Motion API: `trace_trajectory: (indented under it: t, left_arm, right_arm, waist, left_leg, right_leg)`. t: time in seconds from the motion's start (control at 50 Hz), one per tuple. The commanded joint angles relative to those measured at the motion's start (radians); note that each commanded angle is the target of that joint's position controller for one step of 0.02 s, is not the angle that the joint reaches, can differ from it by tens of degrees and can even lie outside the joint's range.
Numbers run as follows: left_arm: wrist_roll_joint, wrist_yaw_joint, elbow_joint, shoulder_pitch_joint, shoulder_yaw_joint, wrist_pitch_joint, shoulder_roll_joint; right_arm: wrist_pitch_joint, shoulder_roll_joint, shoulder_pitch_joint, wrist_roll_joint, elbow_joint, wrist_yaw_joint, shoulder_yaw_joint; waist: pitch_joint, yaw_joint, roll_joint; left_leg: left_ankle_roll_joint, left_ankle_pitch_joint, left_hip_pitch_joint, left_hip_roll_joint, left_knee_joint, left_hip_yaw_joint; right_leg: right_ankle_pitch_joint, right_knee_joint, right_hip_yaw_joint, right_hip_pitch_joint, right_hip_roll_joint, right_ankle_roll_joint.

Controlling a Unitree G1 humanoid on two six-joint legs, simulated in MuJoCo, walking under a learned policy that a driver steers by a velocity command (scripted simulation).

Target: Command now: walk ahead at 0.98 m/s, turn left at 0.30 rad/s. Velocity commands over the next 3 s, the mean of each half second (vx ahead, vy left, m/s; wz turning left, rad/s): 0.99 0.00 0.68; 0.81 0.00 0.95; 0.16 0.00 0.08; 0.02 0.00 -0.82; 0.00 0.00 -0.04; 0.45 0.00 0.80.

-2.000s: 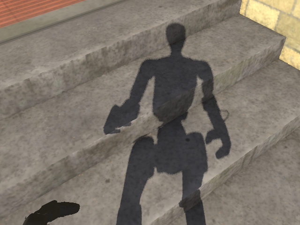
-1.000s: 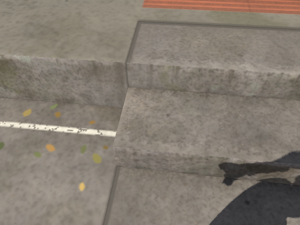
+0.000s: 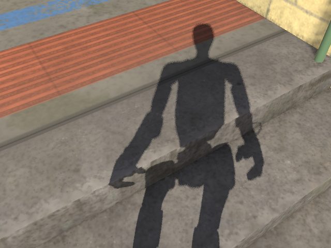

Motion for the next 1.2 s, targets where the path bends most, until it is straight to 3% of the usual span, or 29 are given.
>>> trace_trajectory:
  t: [0.02, 0.14, 0.2, 0.28, 0.34, 0.36, 0.38, 0.4, 0.46, 0.5, 0.54, 0.6, 0.64, 0.68, 0.72, 0.74, 0.76, 0.82, 0.88, 0.9, 0.92, 0.96, 1.04, 1.08, 1.1, 1.12, 1.14, 1.16, 1.2]
  left_arm:
    - [0.065, -0.006, 0.046, 0.007, 0.0, -0.05, -0.051]
    - [0.038, -0.005, 0.164, 0.185, 0.001, -0.098, 0.025]
    - [0.04, 0.048, 0.211, 0.401, -0.004, -0.096, 0.051]
    - [-0.003, 0.13, 0.128, 0.335, -0.002, -0.089, 0.148]
    - [0.001, 0.14, 0.013, 0.225, 0.046, -0.056, 0.288]
    - [-0.002, 0.115, -0.035, 0.153, 0.053, -0.057, 0.264]
    - [0.036, 0.051, -0.144, 0.0, 0.023, -0.082, 0.105]
    - [0.1, 0.02, -0.248, -0.006, 0.005, -0.123, 0.081]
    - [0.091, 0.036, -0.33, -0.074, -0.035, -0.113, -0.035]
    - [0.106, 0.06, -0.346, -0.051, -0.065, -0.05, -0.103]
    - [0.093, 0.068, -0.373, -0.121, -0.064, -0.02, -0.065]
    - [0.091, 0.08, -0.511, -0.388, -0.084, -0.038, -0.111]
    - [0.099, 0.065, -0.541, -0.436, -0.103, -0.032, -0.109]
    - [0.039, 0.055, -0.466, -0.218, -0.083, -0.043, -0.098]
    - [0.03, 0.082, -0.336, 0.338, 0.043, -0.011, 0.121]
    - [0.049, 0.077, -0.252, 0.393, 0.087, -0.022, 0.258]
    - [0.038, 0.081, -0.261, 0.262, 0.098, -0.015, 0.264]
    - [0.043, 0.085, -0.164, 0.077, 0.033, -0.047, -0.019]
    - [0.053, 0.067, -0.01, 0.125, 0.023, -0.08, -0.064]
    - [-0.003, 0.068, -0.045, -0.032, -0.017, -0.097, -0.174]
    - [0.005, 0.073, -0.044, -0.191, -0.001, -0.106, -0.106]
    - [0.038, 0.116, -0.112, -0.359, 0.053, -0.148, 0.083]
    - [0.081, 0.098, -0.149, -0.258, 0.119, -0.145, 0.307]
    - [0.101, 0.053, -0.106, -0.119, 0.083, -0.136, 0.2]
    - [0.086, 0.016, -0.087, 0.005, 0.03, -0.121, 0.003]
    - [0.076, -0.02, -0.087, 0.327, -0.009, -0.11, -0.082]
    - [0.025, -0.017, -0.105, 0.135, 0.016, -0.097, 0.055]
    - [0.017, 0.004, -0.167, -0.084, 0.05, -0.089, 0.191]
    - [0.072, 0.042, -0.152, -0.052, 0.036, -0.079, 0.168]
  right_arm:
    - [0.057, 0.098, 0.043, -0.039, -0.103, 0.008, 0.054]
    - [0.125, 0.141, -0.232, -0.022, -0.176, -0.011, 0.064]
    - [0.127, 0.082, -0.473, -0.035, -0.241, 0.009, 0.067]
    - [0.112, 0.051, -0.416, -0.019, -0.218, 0.044, 0.079]
    - [0.124, -0.093, -0.035, -0.011, -0.109, 0.042, 0.014]
    - [0.102, -0.182, 0.059, -0.029, -0.095, 0.048, -0.026]
    - [0.117, -0.23, -0.02, -0.009, -0.062, 0.024, -0.052]
    - [0.114, -0.24, -0.07, -0.023, -0.102, 0.01, -0.058]
    - [0.06, -0.092, -0.001, -0.073, -0.008, -0.004, -0.027]
    - [0.029, -0.102, 0.032, -0.06, 0.054, 0.016, -0.024]
    - [0.012, -0.113, 0.007, -0.044, 0.064, 0.026, -0.021]
    - [-0.008, -0.136, 0.197, -0.061, 0.129, 0.007, -0.024]
    - [0.017, -0.163, 0.217, -0.033, 0.119, -0.014, -0.043]
    - [0.004, -0.18, 0.093, -0.01, 0.043, -0.008, -0.047]
    - [-0.035, -0.364, -0.105, 0.009, -0.018, 0.025, -0.116]
    - [-0.058, -0.213, -0.24, 0.013, -0.077, 0.043, -0.088]
    - [-0.061, -0.109, -0.195, -0.021, -0.139, 0.06, -0.064]
    - [0.009, 0.002, -0.161, -0.084, -0.173, 0.059, -0.031]
    - [0.085, 0.075, -0.169, -0.056, -0.237, 0.031, -0.002]
    - [0.038, -0.006, -0.164, -0.114, -0.166, 0.141, 0.036]
    - [0.019, 0.012, -0.137, -0.093, -0.196, 0.156, 0.021]
    - [-0.007, -0.071, -0.139, -0.071, -0.186, 0.18, 0.003]
    - [-0.019, -0.155, -0.099, 0.007, -0.091, 0.205, -0.013]
    - [-0.021, -0.288, 0.091, -0.029, -0.041, 0.146, -0.079]
    - [-0.013, -0.367, 0.224, -0.086, -0.001, 0.086, -0.093]
    - [0.009, -0.403, 0.221, -0.078, -0.063, 0.082, -0.085]
    - [0.011, -0.319, 0.082, -0.089, -0.055, 0.079, -0.079]
    - [0.015, -0.234, 0.013, -0.052, -0.061, 0.068, -0.059]
    - [0.012, -0.165, -0.091, -0.014, -0.052, 0.053, -0.02]
  waist:
    - [0.055, -0.113, 0.037]
    - [0.104, -0.03, -0.04]
    - [0.136, 0.095, -0.039]
    - [-0.043, -0.01, -0.043]
    - [-0.236, -0.16, -0.243]
    - [-0.286, -0.219, -0.119]
    - [-0.208, -0.145, 0.263]
    - [-0.218, -0.063, 0.092]
    - [0.119, 0.063, -0.203]
    - [0.092, 0.116, -0.133]
    - [0.186, 0.126, -0.143]
    - [0.181, 0.004, 0.059]
    - [0.05, -0.002, -0.052]
    - [-0.152, 0.107, -0.042]
    - [-0.562, 0.468, 0.041]
    - [-0.619, 0.449, -0.336]
    - [-0.565, 0.309, -0.377]
    - [-0.088, 0.113, -0.037]
    - [0.055, 0.017, -0.08]
    - [0.002, 0.03, -0.027]
    - [-0.001, -0.069, -0.046]
    - [-0.046, -0.09, -0.061]
    - [-0.032, -0.035, -0.028]
    - [-0.088, -0.096, 0.016]
    - [-0.305, -0.061, 0.203]
    - [-0.665, 0.063, 0.256]
    - [-0.357, -0.02, 0.137]
    - [-0.269, -0.06, 0.073]
    - [-0.219, 0.065, 0.025]
  left_leg:
    - [0.013, 0.124, -0.266, 0.052, -0.097, -0.122]
    - [0.033, 0.096, -0.538, -0.047, 0.037, 0.084]
    - [0.042, -0.035, -0.636, -0.037, -0.107, 0.225]
    - [0.108, -0.257, -0.141, -0.073, -0.51, 0.427]
    - [0.162, -0.535, 0.252, -0.2, -0.745, 0.313]
    - [0.261, -0.477, 0.483, -0.12, -0.972, 0.0]
    - [0.382, -0.535, 0.601, 0.024, -1.402, -0.608]
    - [0.38, -0.601, 0.618, 0.092, -1.57, -0.884]
    - [0.276, -0.335, 0.274, 0.097, -1.596, -0.749]
    - [0.221, -0.168, 0.267, 0.031, -1.561, -0.52]
    - [0.185, -0.157, 0.116, -0.045, -1.59, -0.339]
    - [0.21, 0.279, 0.318, 0.004, -1.636, -0.403]
    - [0.203, 0.363, 0.359, 0.004, -1.778, -0.312]
    - [0.149, 1.12, 0.023, 0.012, -1.656, -0.228]
    - [0.075, 1.458, 0.136, -0.016, -1.005, -0.234]
    - [0.006, 0.548, 0.082, -0.196, -0.521, -0.096]
    - [-0.002, 0.123, -0.054, -0.184, -0.292, -0.111]
    - [0.023, 0.042, -0.238, -0.015, -0.158, -0.022]
    - [0.019, -0.189, -0.397, 0.023, -0.01, -0.033]
    - [0.021, -0.297, -0.329, 0.066, -0.181, 0.039]
    - [-0.003, -0.353, -0.178, 0.109, -0.445, 0.015]
    - [-0.075, -0.089, 0.154, 0.12, -0.751, 0.057]
    - [-0.116, 0.247, 0.396, -0.036, -1.211, 0.216]
    - [0.001, 0.571, 0.766, -0.072, -1.392, 0.12]
    - [0.205, 1.291, 1.095, 0.124, -1.322, -0.117]
    - [0.52, 1.666, 1.327, 0.396, -1.346, -0.613]
    - [0.455, 1.478, 1.139, 0.387, -1.411, -0.598]
    - [0.335, 1.235, 0.97, 0.324, -1.39, -0.397]
    - [0.247, 1.022, 0.644, 0.276, -1.461, -0.279]
  right_leg:
    - [0.065, -0.566, 0.249, 0.028, -0.219, 0.137]
    - [0.225, -0.673, 0.068, 0.099, -0.202, 0.168]
    - [0.482, -0.831, 0.058, 0.337, -0.271, 0.133]
    - [1.696, -0.644, -0.15, 0.442, -0.281, 0.139]
    - [2.238, -0.008, -0.075, 0.468, -0.391, 0.073]
    - [1.61, 0.438, -0.063, 0.243, -0.307, 0.076]
    - [0.3, 0.891, 0.028, -0.313, 0.01, 0.123]
    - [0.289, 1.0, 0.242, -0.424, -0.031, 0.085]
    - [0.137, 1.136, 0.253, -0.588, -0.079, 0.095]
    - [0.007, 1.302, 0.222, -0.686, -0.101, 0.083]
    - [-0.127, 0.993, 0.178, -0.649, -0.151, 0.086]
    - [-0.277, 1.046, 0.109, -0.855, -0.155, 0.067]
    - [-0.248, 0.649, 0.094, -0.584, -0.152, 0.05]
    - [0.081, 0.375, -0.024, 0.304, -0.056, 0.046]
    - [-0.104, 0.13, 0.216, 0.759, -0.105, 0.015]
    - [-0.318, -0.118, 0.582, 0.783, -0.307, -0.03]
    - [-0.333, -0.433, 1.011, 0.68, -0.448, -0.094]
    - [-0.138, -0.354, 0.746, 0.317, -0.463, -0.082]
    - [0.209, -0.432, 0.483, 0.228, -0.483, 0.006]
    - [0.551, -0.465, 0.333, 0.222, -0.475, -0.138]
    - [0.532, -0.52, 0.218, 0.086, -0.434, -0.061]
    - [0.361, -0.62, -0.035, -0.034, -0.286, 0.049]
    - [0.86, -0.467, -0.176, 0.182, -0.223, 0.084]
    - [0.754, -0.125, -0.098, 0.079, -0.239, 0.137]
    - [-0.107, 0.21, -0.1, -0.046, -0.127, 0.21]
    - [-0.266, 0.468, 0.168, -0.057, -0.068, 0.245]
    - [-0.183, 0.6, 0.237, -0.288, -0.052, 0.258]
    - [-0.172, 0.607, 0.238, -0.347, -0.082, 0.256]
    - [-0.069, 0.425, 0.246, -0.221, -0.189, 0.243]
